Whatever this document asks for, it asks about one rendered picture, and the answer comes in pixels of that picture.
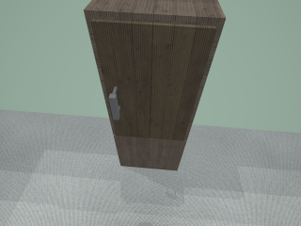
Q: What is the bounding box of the handle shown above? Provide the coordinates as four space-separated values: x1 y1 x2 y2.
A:
108 87 120 121

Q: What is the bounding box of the cupboard door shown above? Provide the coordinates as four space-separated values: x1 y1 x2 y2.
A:
90 19 217 141

